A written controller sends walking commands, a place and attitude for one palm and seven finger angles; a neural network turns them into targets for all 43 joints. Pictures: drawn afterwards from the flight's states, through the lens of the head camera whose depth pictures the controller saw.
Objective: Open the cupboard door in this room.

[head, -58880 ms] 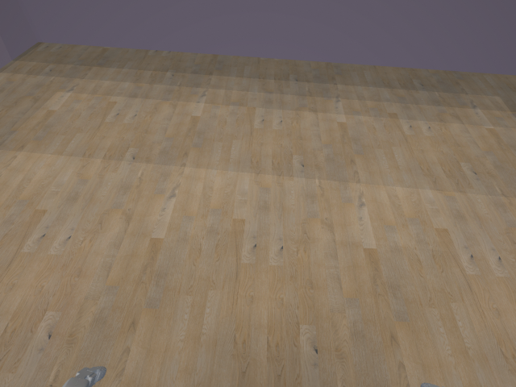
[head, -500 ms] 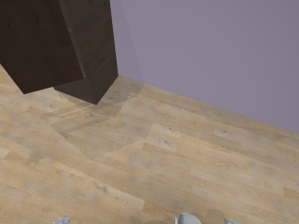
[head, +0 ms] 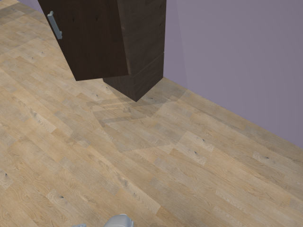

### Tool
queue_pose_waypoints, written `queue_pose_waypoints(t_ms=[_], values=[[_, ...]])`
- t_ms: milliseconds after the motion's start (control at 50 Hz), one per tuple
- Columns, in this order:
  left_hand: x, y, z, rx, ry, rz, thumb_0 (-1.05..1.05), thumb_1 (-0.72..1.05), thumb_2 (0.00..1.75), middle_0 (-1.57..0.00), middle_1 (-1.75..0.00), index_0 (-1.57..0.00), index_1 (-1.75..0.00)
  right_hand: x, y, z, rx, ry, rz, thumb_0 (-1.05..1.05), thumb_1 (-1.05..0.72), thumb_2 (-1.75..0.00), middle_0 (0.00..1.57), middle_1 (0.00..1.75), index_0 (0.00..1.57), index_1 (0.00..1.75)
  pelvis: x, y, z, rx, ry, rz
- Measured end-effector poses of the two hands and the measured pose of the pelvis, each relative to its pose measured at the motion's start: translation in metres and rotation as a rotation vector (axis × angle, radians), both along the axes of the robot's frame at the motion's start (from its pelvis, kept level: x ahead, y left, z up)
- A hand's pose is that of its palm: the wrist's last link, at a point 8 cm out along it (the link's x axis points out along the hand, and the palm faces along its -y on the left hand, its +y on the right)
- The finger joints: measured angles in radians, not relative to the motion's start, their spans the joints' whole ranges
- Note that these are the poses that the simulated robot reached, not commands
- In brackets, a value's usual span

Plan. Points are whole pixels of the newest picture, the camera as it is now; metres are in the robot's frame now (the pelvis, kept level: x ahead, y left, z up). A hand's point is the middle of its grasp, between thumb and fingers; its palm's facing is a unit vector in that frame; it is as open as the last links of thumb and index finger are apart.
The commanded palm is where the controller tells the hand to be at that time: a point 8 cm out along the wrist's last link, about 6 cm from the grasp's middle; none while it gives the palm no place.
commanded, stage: turn to face it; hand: left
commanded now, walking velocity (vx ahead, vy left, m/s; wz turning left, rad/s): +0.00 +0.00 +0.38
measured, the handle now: (55, 25) +1.03 +0.55 -0.03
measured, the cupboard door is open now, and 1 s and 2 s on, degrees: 47 47 47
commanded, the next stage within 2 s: take the last steps up to it in 0.30 s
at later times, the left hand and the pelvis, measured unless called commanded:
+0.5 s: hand out of the picture +0.05 +0.23 -0.16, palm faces +0.18 -0.96 -0.23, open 7.4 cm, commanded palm none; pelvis +0.00 +0.02 +0.00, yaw +9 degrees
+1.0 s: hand out of the picture -0.05 +0.20 -0.17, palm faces +0.42 -0.89 -0.17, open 7.4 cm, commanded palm none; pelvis +0.10 +0.08 -0.01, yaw +19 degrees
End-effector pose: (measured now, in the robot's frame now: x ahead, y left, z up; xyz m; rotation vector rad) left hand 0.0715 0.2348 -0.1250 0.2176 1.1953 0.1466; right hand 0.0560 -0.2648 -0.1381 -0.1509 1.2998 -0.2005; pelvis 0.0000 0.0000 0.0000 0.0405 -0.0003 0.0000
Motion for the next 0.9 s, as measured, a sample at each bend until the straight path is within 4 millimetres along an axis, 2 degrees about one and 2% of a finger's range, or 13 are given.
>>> queue_pose_waypoints(t_ms=[120,160,220,320,440,540,580,640,720,780,840,900], values=[[-0.056,0.037,-0.026,-0.015,0.097,0.128,0.01,0.91,0.9,-0.2,-0.3,-0.2,-0.3,0.069,0.031,0.004,-0.037,-0.112,0.15,0.01,-0.91,-0.9,0.2,0.3,0.19,0.3,0.005,0.02,-0.014,-0.029,0.004,0.063],[-0.07,0.049,-0.036,-0.015,0.139,0.163,0.01,0.91,0.9,-0.2,-0.3,-0.2,-0.3,0.086,0.044,0.006,-0.048,-0.159,0.186,0.01,-0.91,-0.9,0.2,0.3,0.2,0.3,0.005,0.026,-0.019,-0.023,0.002,0.08],[-0.078,0.06,-0.035,-0.008,0.173,0.196,0.01,0.91,0.9,-0.2,-0.3,-0.2,-0.3,0.097,0.06,0.015,-0.054,-0.187,0.227,0.0,-0.91,-0.9,0.2,0.3,0.2,0.3,0.005,0.032,-0.015,-0.033,0.0,0.091],[-0.069,0.065,-0.02,-0.012,0.128,0.215,0.01,0.91,0.9,-0.19,-0.3,-0.19,-0.3,0.093,0.077,0.019,-0.036,-0.171,0.258,0.0,-0.91,-0.9,0.2,0.3,0.2,0.3,0.004,0.035,-0.003,-0.051,0.004,0.12],[-0.051,0.052,-0.01,-0.015,0.063,0.21,0.01,0.91,0.9,-0.19,-0.3,-0.19,-0.3,0.069,0.076,0.011,0.009,-0.106,0.252,0.0,-0.9,-0.9,0.2,0.3,0.2,0.3,0.003,0.026,0.002,-0.052,0.004,0.145],[-0.037,0.028,-0.006,-0.014,0.01,0.194,0.01,0.91,0.9,-0.19,-0.3,-0.19,-0.3,0.045,0.055,-0.008,0.04,-0.043,0.216,0.0,-0.91,-0.9,0.2,0.3,0.2,0.3,0.007,0.009,-0.005,-0.036,0.002,0.163],[-0.037,0.019,-0.009,-0.003,-0.017,0.201,0.01,0.91,0.9,-0.19,-0.3,-0.2,-0.3,0.039,0.043,-0.02,0.048,-0.012,0.209,0.0,-0.91,-0.9,0.2,0.3,0.2,0.3,0.01,0.002,-0.013,-0.02,0.002,0.173],[-0.052,0.005,-0.004,-0.013,-0.004,0.247,0.01,0.91,0.9,-0.2,-0.3,-0.2,-0.3,0.038,0.031,-0.02,0.045,0.046,0.229,0.01,-0.91,-0.9,0.2,0.3,0.2,0.3,0.017,0.001,-0.007,-0.025,-0.015,0.208],[-0.077,-0.008,0.002,-0.038,0.078,0.302,0.01,0.91,0.9,-0.2,-0.3,-0.2,-0.3,0.054,0.026,-0.007,0.038,0.061,0.235,0.01,-0.91,-0.9,0.2,0.3,0.2,0.3,0.033,0.003,0.004,-0.012,-0.009,0.233],[-0.095,-0.014,0.002,-0.063,0.145,0.346,0.01,0.91,0.9,-0.2,-0.3,-0.2,-0.3,0.073,0.031,0.0,0.029,0.064,0.257,0.01,-0.91,-0.9,0.2,0.3,0.2,0.3,0.046,0.01,0.008,-0.006,-0.001,0.256],[-0.112,-0.016,0.0,-0.085,0.206,0.4,0.01,0.91,0.9,-0.2,-0.3,-0.2,-0.3,0.099,0.046,0.001,0.021,0.068,0.299,0.01,-0.91,-0.9,0.2,0.3,0.19,0.3,0.06,0.022,0.007,-0.006,0.005,0.284],[-0.126,-0.012,-0.003,-0.108,0.268,0.455,0.01,0.91,0.9,-0.2,-0.3,-0.2,-0.3,0.134,0.074,-0.001,0.023,0.054,0.357,0.01,-0.91,-0.9,0.2,0.3,0.19,0.3,0.075,0.04,0.004,-0.01,0.009,0.31]])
